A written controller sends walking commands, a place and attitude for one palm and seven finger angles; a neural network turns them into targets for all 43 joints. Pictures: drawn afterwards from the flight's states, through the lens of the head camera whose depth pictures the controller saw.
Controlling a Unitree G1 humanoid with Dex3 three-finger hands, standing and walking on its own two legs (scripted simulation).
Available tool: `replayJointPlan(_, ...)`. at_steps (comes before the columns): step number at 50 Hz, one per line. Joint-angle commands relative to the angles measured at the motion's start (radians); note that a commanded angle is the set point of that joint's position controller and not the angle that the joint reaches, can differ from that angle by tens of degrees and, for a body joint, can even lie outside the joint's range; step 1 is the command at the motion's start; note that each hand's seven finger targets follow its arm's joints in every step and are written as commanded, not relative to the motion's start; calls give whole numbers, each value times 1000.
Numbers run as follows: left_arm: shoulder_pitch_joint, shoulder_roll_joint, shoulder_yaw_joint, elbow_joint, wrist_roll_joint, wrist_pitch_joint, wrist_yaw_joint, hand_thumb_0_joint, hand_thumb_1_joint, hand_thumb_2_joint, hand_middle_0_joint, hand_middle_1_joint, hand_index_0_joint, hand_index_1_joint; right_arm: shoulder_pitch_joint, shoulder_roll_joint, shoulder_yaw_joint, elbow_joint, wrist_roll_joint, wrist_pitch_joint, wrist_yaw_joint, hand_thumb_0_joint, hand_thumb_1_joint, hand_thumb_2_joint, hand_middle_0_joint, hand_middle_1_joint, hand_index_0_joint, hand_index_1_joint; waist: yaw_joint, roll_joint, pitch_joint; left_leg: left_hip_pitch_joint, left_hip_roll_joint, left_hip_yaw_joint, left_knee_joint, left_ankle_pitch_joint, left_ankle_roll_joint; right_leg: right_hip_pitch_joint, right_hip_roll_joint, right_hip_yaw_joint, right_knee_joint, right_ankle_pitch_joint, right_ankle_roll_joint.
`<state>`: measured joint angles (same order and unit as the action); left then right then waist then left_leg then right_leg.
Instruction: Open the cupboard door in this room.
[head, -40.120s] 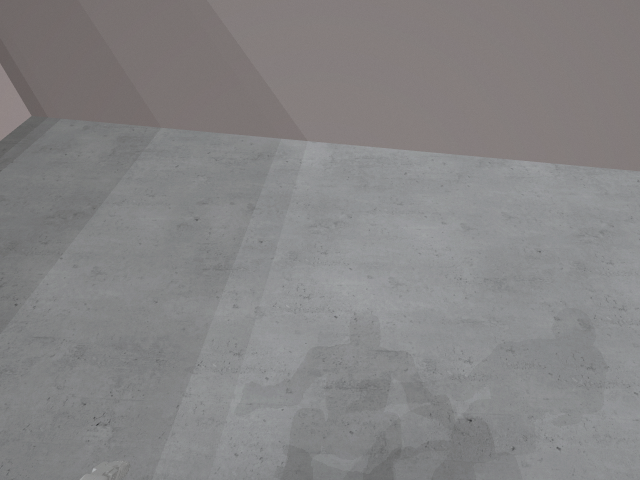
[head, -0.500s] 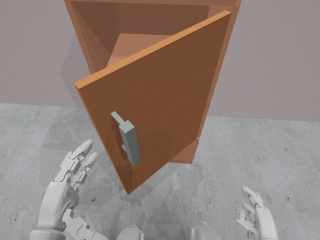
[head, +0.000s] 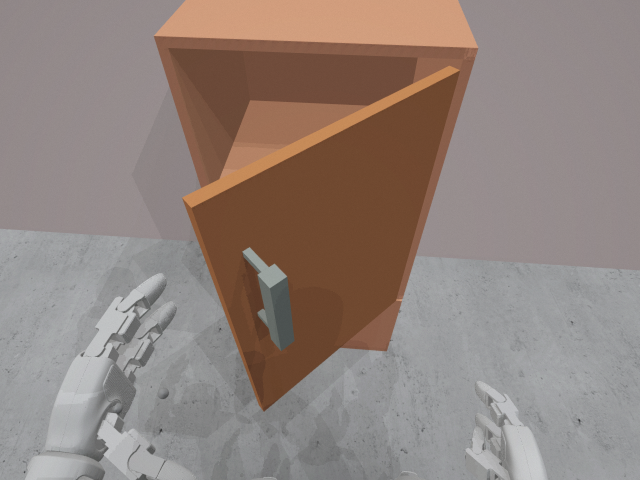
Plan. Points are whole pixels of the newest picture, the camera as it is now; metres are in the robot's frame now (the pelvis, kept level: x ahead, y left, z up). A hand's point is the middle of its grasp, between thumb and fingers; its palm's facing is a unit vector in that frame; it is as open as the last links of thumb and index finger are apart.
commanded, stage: draw the hand back to the body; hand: left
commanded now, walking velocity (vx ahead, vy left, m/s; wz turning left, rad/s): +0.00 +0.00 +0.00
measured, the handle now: (268, 300) +0.32 +0.09 +0.06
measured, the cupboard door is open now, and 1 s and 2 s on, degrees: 46 46 46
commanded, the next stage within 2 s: step back with the hand held close in 1.22 s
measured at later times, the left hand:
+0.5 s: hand (77, 341) +0.21 +0.23 +0.16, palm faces +0.34 -0.85 -0.40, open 13.2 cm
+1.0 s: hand (25, 274) +0.23 +0.25 +0.23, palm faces +0.46 -0.79 -0.41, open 7.8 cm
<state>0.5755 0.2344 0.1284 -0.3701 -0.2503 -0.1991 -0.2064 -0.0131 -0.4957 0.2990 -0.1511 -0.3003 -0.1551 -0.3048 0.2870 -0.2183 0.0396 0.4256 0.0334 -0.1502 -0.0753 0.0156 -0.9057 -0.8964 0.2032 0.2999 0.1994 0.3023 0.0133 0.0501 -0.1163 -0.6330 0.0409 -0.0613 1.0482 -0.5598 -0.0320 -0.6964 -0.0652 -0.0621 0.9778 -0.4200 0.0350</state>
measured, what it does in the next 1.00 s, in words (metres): rises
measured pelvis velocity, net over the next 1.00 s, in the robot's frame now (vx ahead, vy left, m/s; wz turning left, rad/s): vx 0.03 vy -0.01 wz -0.03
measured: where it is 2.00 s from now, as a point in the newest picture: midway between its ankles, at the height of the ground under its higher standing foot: outside the picture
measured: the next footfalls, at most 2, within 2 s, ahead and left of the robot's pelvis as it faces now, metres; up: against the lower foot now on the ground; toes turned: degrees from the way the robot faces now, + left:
none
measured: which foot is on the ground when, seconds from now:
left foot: down 0.00-1.00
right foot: down 0.00-1.00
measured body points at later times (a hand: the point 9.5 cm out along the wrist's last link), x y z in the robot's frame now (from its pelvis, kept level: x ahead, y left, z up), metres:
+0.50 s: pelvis +0.02 +0.00 +0.05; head +0.01 -0.02 +0.50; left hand +0.18 +0.27 +0.19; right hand +0.20 -0.21 -0.03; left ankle -0.02 +0.14 -0.67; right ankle +0.04 -0.15 -0.67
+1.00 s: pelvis +0.03 -0.01 +0.07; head +0.02 -0.03 +0.52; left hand +0.20 +0.29 +0.25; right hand +0.22 -0.23 -0.02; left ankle -0.02 +0.14 -0.67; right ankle +0.04 -0.15 -0.67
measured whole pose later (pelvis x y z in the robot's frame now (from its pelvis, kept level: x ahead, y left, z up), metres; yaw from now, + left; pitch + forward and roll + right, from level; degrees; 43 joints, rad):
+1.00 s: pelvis +0.03 -0.01 +0.07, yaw -2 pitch -4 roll -1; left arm 0.44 0.32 0.35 -0.39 -0.03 -0.09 0.12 0.01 0.81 0.86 -0.21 -0.30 -0.21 -0.31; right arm 0.19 -0.22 0.02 0.65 -0.02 -0.15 -0.10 0.01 -0.91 -0.90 0.20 0.30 0.20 0.30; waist 0.07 0.07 0.03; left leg -0.02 0.05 0.00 0.41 -0.31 -0.03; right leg -0.12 -0.04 -0.04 0.41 -0.21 0.03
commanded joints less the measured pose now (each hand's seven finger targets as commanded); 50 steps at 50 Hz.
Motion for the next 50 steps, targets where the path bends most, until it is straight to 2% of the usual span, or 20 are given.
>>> replayJointPlan(1, -23, 122, 115, -224, -32, -41, -15, 0, -500, 300, -150, -300, -150, -300, -87, -116, -47, -166, 5, -73, -10, 0, -900, -900, 200, 300, 200, 300, 11, -9, -97, -5, -58, 31, -236, 236, 28, 230, 70, -22, -167, 115, -50)
replayJointPlan(5, -49, 137, 144, -234, -52, -21, -28, 0, -395, 345, -154, -300, -154, -300, -98, -116, -41, -148, 9, -93, -12, 0, -900, -900, 200, 300, 200, 300, 12, 14, -76, 30, -57, 30, -263, 253, 26, 263, 71, -22, -197, 137, -50)
replayJointPlan(7, -52, 147, 163, -223, -59, -6, -40, 0, -325, 375, -156, -300, -156, -300, -100, -117, -39, -139, 11, -101, -15, 0, -900, -900, 200, 300, 200, 300, 16, -2, -68, 47, -55, 31, -276, 271, 27, 282, 72, -24, -213, 160, -49)
replayJointPlan(8, -84, 323, 214, -313, 122, 29, 130, 0, -290, 390, -158, -300, -158, -300, -95, -112, -45, -140, -7, -88, -42, 0, -900, -900, 200, 300, 200, 300, 62, 25, -104, 67, -48, 62, -338, 272, 30, 343, 51, 22, -260, 158, -61)
replayJointPlan(9, -25, 247, 190, -298, 143, 63, 209, 0, -255, 405, -159, -300, -159, -300, -95, -91, -36, -128, -18, -89, -49, 0, -900, -900, 200, 300, 200, 300, 43, 25, -51, 68, -58, 68, -354, 253, 27, 341, 47, 14, -292, 134, -60)
replayJointPlan(10, 8, 186, 135, -294, 171, 88, 251, 0, -220, 420, -160, -300, -160, -300, -94, -85, -30, -118, -18, -84, -49, 0, -900, -900, 200, 300, 200, 300, 35, 47, -14, 88, -52, 70, -367, 256, 28, 342, 44, 4, -304, 137, -58)
replayJointPlan(11, 15, 169, 118, -286, 188, 102, 280, 0, -185, 435, -161, -300, -161, -300, -96, -84, -28, -106, -18, -79, -48, 0, -900, -900, 200, 300, 200, 300, 31, 45, 10, 108, -49, 70, -379, 275, 30, 352, 43, -5, -318, 155, -56)
replayJointPlan(14, -1, 183, 116, -290, 218, 112, 324, 0, -80, 480, -165, -300, -165, -300, -117, -98, -32, -86, -25, -74, -51, 0, -900, -900, 200, 300, 200, 300, 31, -23, 4, 184, -41, 66, -422, 332, 38, 406, 46, -14, -362, 206, -51)
replayJointPlan(15, -18, 186, 119, -290, 227, 109, 333, 0, -45, 495, -166, -300, -166, -300, -117, -100, -30, -79, -28, -77, -53, 0, -900, -900, 200, 300, 200, 300, 26, -22, 6, 208, -39, 67, -441, 339, 38, 420, 43, -13, -373, 215, -48)
replayJointPlan(18, -64, 202, 143, -263, 240, 103, 354, 0, 60, 540, -170, -300, -170, -300, -129, -100, -27, -52, -31, -81, -58, 0, -900, -900, 200, 300, 200, 300, 30, -18, 49, 262, -38, 69, -497, 331, 40, 450, 42, -15, -419, 201, -46)
replayJointPlan(19, -80, 216, 157, -249, 242, 101, 359, 0, 95, 555, -171, -300, -171, -300, -140, -103, -29, -42, -31, -82, -61, 0, -900, -900, 200, 300, 200, 300, 34, -36, 58, 277, -37, 67, -513, 337, 41, 466, 42, -14, -440, 201, -47)
replayJointPlan(21, -103, 211, 162, -254, 247, 92, 361, 0, 165, 585, -174, -300, -174, -300, -146, -102, -26, -29, -33, -87, -61, 0, -900, -900, 200, 300, 200, 300, 36, 4, 63, 316, -36, 69, -548, 356, 40, 494, 41, -15, -456, 215, -47)
replayJointPlan(24, -107, 229, 190, -264, 250, 81, 364, 0, 270, 630, -178, -300, -178, -300, -161, -102, -26, -9, -39, -98, -58, 0, -900, -900, 200, 300, 200, 300, 49, 4, 46, 361, -34, 68, -584, 433, 38, 559, 40, -18, -479, 282, -50)
replayJointPlan(29, -116, 234, 227, -245, 246, 71, 357, 0, 445, 705, -184, -300, -184, -300, -181, -100, -30, 22, -44, -100, -44, 0, -900, -900, 200, 300, 200, 300, 57, 10, 73, 410, -26, 72, -636, 515, 32, 612, 46, -19, -520, 342, -50)
replayJointPlan(35, -163, 257, 286, -239, 238, 59, 351, 0, 655, 795, -191, -300, -191, -300, -194, -95, -38, 40, -48, -84, -36, 0, -900, -900, 200, 300, 200, 300, 60, 10, 81, 468, -24, 91, -668, 563, 35, 649, 48, -10, -563, 399, -45)
replayJointPlan(37, -177, 268, 308, -251, 236, 53, 350, 0, 725, 825, -194, -300, -194, -300, -197, -96, -43, 44, -49, -80, -34, 0, -900, -900, 200, 300, 200, 300, 63, 10, 52, 486, -25, 96, -674, 583, 36, 671, 49, -8, -569, 420, -43)
replayJointPlan(42, -240, 283, 340, -241, 228, 48, 346, 0, 900, 900, -200, -300, -200, -300, -210, -98, -48, 56, -48, -65, -30, 0, -900, -900, 200, 300, 200, 300, 62, 12, 76, 508, -24, 100, -689, 579, 38, 668, 54, -3, -595, 419, -42)
replayJointPlan(45, -190, 246, 311, -184, 225, 53, 339, 0, 900, 900, -200, -300, -200, -300, -208, -98, -52, 63, -49, -57, -26, 0, -900, -900, 200, 300, 200, 300, 60, -4, 99, 507, -22, 105, -698, 581, 39, 668, 52, -5, -604, 424, -40)
replayJointPlan(46, -196, 247, 309, -200, 224, 51, 336, 0, 900, 900, -200, -300, -200, -300, -210, -101, -55, 59, -48, -54, -24, 0, -900, -900, 200, 300, 200, 300, 61, -22, 79, 515, -22, 103, -698, 594, 41, 676, 54, -4, -603, 434, -38)
replayJointPlan(50, -207, 269, 324, -221, 227, 49, 336, 0, 900, 900, -200, -300, -200, -300, -217, -101, -57, 60, -51, -48, -24, 0, -900, -900, 200, 300, 200, 300, 64, 1, 60, 522, -27, 102, -705, 588, 40, 692, 56, 0, -609, 433, -40)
